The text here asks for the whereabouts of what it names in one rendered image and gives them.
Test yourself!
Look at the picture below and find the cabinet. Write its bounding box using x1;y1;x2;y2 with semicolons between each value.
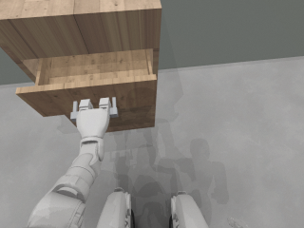
0;0;162;133

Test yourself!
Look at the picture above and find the robot left thigh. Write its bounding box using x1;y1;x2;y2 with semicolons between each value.
96;191;131;228

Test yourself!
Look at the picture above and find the left robot forearm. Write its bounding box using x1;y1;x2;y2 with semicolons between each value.
27;136;105;228

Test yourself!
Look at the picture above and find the right robot hand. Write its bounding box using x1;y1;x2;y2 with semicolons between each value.
227;218;248;228

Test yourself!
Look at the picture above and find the robot left upper arm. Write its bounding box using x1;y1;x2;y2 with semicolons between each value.
23;191;86;228

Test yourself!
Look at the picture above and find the left robot hand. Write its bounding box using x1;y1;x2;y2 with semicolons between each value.
76;97;112;139

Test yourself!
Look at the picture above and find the drawer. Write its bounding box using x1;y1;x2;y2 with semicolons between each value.
15;48;157;117

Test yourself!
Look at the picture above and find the handle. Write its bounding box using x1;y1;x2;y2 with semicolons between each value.
70;97;119;123

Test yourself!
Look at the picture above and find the robot right shin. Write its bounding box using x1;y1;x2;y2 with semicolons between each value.
173;191;186;228

